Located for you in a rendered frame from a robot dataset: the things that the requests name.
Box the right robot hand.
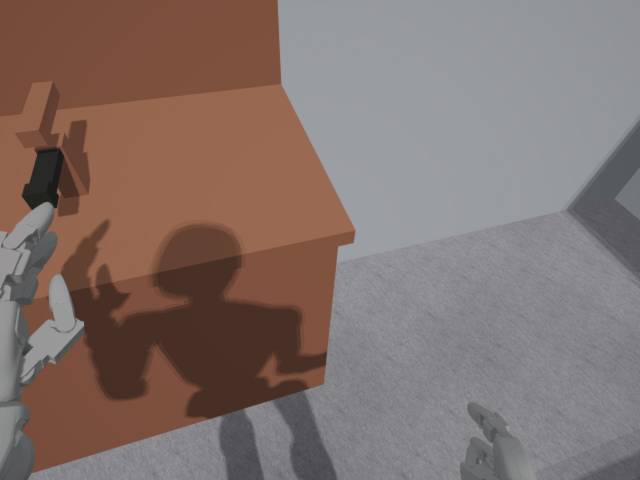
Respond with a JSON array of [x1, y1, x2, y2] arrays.
[[460, 402, 537, 480]]

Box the robot left forearm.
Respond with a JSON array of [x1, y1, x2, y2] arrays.
[[0, 401, 35, 480]]

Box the counter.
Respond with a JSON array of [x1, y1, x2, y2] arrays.
[[0, 0, 356, 473]]

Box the tap lever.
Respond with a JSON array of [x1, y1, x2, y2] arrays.
[[22, 148, 64, 210]]

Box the left robot hand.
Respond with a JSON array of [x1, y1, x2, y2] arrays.
[[0, 202, 84, 402]]

